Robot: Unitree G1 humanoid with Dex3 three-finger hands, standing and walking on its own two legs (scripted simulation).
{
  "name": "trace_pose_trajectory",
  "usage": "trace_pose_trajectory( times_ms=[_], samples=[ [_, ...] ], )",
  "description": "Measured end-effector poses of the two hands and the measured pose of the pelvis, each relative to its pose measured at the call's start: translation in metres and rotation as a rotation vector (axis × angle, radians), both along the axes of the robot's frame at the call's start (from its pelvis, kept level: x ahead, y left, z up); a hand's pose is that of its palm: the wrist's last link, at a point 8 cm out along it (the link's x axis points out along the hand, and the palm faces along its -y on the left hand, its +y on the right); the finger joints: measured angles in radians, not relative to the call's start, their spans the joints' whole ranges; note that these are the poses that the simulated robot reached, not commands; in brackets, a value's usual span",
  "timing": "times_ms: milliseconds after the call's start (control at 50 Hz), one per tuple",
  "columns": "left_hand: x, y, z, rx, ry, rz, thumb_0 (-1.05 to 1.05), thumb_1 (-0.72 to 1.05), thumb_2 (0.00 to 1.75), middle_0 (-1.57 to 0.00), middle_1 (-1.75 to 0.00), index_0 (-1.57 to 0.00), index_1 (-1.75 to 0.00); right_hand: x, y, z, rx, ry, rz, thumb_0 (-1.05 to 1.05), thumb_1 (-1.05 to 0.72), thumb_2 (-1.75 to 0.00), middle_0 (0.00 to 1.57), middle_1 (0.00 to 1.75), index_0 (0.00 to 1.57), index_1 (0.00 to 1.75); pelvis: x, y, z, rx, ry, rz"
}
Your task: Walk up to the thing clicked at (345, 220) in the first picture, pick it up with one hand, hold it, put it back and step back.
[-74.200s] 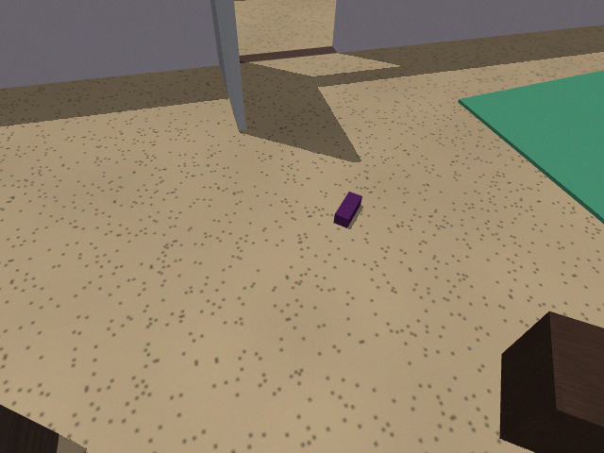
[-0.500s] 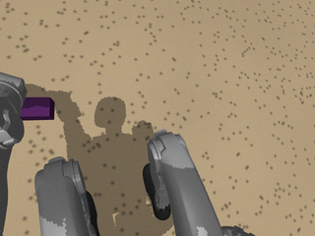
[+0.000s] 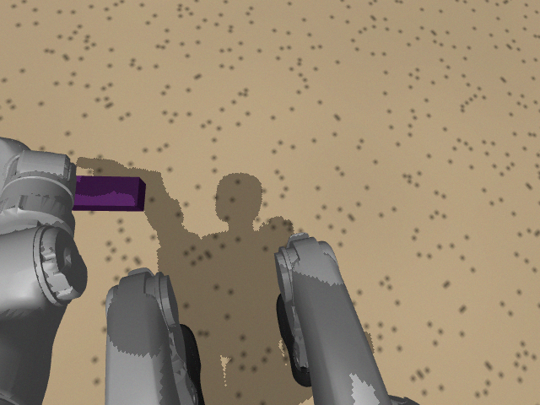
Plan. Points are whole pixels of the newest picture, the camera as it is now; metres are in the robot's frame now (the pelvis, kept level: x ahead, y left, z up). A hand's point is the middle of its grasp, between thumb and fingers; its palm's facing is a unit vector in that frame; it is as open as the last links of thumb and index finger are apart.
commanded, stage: home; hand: left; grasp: from above
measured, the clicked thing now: (104, 194) +0.52 +0.26 -0.38
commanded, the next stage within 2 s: none
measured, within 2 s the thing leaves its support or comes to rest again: neither
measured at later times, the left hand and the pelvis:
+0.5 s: hand out of the picture +0.31 +0.20 +0.12, palm faces +0.16 -0.95 -0.27, open 7.4 cm; pelvis +0.04 -0.01 +0.23, yaw +4 degrees
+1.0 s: hand out of the picture +0.23 +0.21 +0.26, palm faces +0.17 -0.96 -0.21, open 7.4 cm; pelvis +0.09 +0.01 +0.32, yaw +5 degrees
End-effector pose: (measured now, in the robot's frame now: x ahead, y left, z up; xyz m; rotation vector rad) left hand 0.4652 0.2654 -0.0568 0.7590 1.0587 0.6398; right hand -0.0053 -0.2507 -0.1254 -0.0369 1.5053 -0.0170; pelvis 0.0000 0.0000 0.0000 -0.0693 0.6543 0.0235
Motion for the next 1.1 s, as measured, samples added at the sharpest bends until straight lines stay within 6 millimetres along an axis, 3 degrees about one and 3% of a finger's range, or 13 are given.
trace_pose_trajectory(
  times_ms=[60, 120, 220, 300, 400, 500, 660, 860, 980, 1100],
  samples=[
    [-0.027, 0.007, 0.026, -0.074, -0.013, 0.000, 0.00, 0.89, 0.89, -0.22, -0.30, -0.22, -0.30, 0.029, 0.002, 0.017, -0.011, -0.079, 0.018, 0.01, -0.91, -0.90, 0.20, 0.30, 0.20, 0.30, 0.000, 0.000, 0.027, 0.008, -0.016, 0.003],
    [-0.058, 0.008, 0.055, -0.174, -0.029, -0.010, 0.00, 0.89, 0.89, -0.22, -0.30, -0.22, -0.30, 0.062, 0.001, 0.047, -0.047, -0.168, 0.055, 0.01, -0.91, -0.90, 0.20, 0.30, 0.20, 0.30, 0.002, 0.000, 0.059, 0.012, -0.036, 0.009],
    [-0.106, -0.001, 0.101, -0.336, -0.050, -0.017, 0.00, 0.90, 0.89, -0.21, -0.30, -0.21, -0.30, 0.121, -0.004, 0.116, -0.148, -0.334, 0.115, 0.01, -0.91, -0.90, 0.20, 0.30, 0.20, 0.30, 0.009, -0.003, 0.116, 0.017, -0.093, 0.026],
    [-0.130, -0.008, 0.132, -0.435, -0.094, -0.021, 0.00, 0.90, 0.89, -0.21, -0.30, -0.21, -0.30, 0.161, -0.009, 0.175, -0.231, -0.468, 0.140, 0.01, -0.91, -0.90, 0.20, 0.30, 0.20, 0.30, 0.017, -0.006, 0.156, 0.017, -0.149, 0.042],
    [-0.149, -0.015, 0.169, -0.537, -0.176, -0.055, 0.01, 0.90, 0.89, -0.21, -0.30, -0.21, -0.30, 0.196, -0.013, 0.237, -0.300, -0.592, 0.134, 0.01, -0.91, -0.90, 0.20, 0.30, 0.20, 0.30, 0.026, -0.009, 0.198, 0.017, -0.207, 0.056],
    [-0.172, -0.020, 0.207, -0.629, -0.240, -0.097, 0.01, 0.90, 0.89, -0.21, -0.30, -0.21, -0.30, 0.214, -0.010, 0.282, -0.319, -0.657, 0.111, 0.01, -0.90, -0.90, 0.20, 0.30, 0.20, 0.30, 0.038, -0.008, 0.234, 0.019, -0.258, 0.063],
    [-0.210, -0.019, 0.265, -0.686, -0.290, -0.128, 0.01, 0.90, 0.89, -0.21, -0.30, -0.21, -0.30, 0.225, 0.011, 0.324, -0.296, -0.701, 0.066, 0.01, -0.90, -0.90, 0.21, 0.30, 0.20, 0.30, 0.059, -0.002, 0.276, 0.026, -0.338, 0.072],
    [-0.245, -0.012, 0.329, -0.673, -0.325, -0.143, 0.01, 0.91, 0.89, -0.20, -0.30, -0.20, -0.30, 0.239, 0.036, 0.359, -0.273, -0.768, 0.035, 0.01, -0.90, -0.90, 0.21, 0.30, 0.21, 0.30, 0.082, 0.010, 0.307, 0.035, -0.423, 0.078],
    [-0.258, -0.008, 0.344, -0.674, -0.329, -0.136, 0.01, 0.91, 0.90, -0.20, -0.30, -0.20, -0.30, 0.256, 0.044, 0.375, -0.276, -0.847, 0.053, 0.02, -0.90, -0.90, 0.21, 0.30, 0.21, 0.30, 0.088, 0.014, 0.315, 0.038, -0.457, 0.085],
    [-0.262, -0.005, 0.344, -0.683, -0.329, -0.135, 0.01, 0.91, 0.90, -0.20, -0.30, -0.20, -0.30, 0.270, 0.047, 0.387, -0.284, -0.912, 0.082, 0.02, -0.90, -0.90, 0.21, 0.30, 0.21, 0.30, 0.087, 0.016, 0.316, 0.041, -0.474, 0.092]
  ],
)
